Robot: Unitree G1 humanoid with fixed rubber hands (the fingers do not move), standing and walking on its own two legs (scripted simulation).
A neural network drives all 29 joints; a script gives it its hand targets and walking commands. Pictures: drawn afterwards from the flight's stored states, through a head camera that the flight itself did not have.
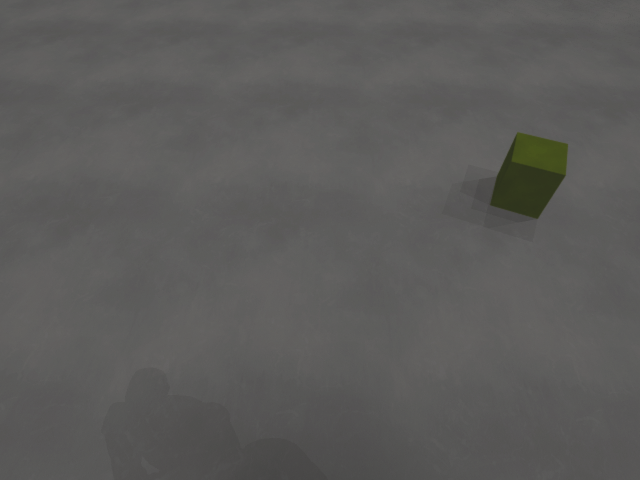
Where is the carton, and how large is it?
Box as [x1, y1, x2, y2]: [490, 132, 567, 218]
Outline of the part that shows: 517,132 497,175 490,204 537,218 565,175 567,144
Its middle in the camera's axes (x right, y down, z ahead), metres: +0.89 -0.26 +1.65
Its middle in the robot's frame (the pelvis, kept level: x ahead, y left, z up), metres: +1.31 -0.88 -0.65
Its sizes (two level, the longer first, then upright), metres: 0.210 0.200 0.250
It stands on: the floor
